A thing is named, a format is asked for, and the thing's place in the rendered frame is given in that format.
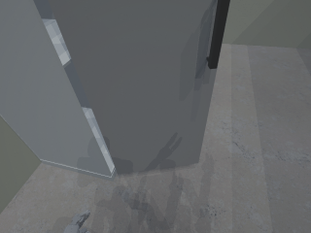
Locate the robot left hand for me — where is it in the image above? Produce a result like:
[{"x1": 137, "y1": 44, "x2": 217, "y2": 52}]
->
[{"x1": 63, "y1": 210, "x2": 90, "y2": 233}]

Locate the fridge door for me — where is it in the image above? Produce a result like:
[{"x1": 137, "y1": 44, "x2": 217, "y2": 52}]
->
[{"x1": 48, "y1": 0, "x2": 230, "y2": 174}]

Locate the handle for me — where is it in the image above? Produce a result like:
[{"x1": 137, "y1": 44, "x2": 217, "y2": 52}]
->
[{"x1": 206, "y1": 0, "x2": 230, "y2": 69}]

